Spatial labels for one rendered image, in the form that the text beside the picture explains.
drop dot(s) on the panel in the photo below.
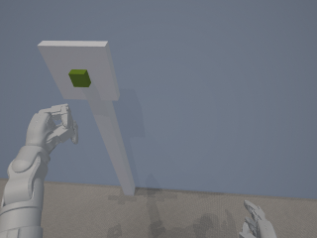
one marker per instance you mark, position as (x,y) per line
(94,56)

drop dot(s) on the left robot hand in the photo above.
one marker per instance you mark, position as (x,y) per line
(42,130)

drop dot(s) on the button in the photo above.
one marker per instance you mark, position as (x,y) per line
(79,77)

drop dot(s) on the robot left forearm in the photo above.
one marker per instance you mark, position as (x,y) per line
(23,195)

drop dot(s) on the right robot hand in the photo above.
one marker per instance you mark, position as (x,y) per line
(260,227)

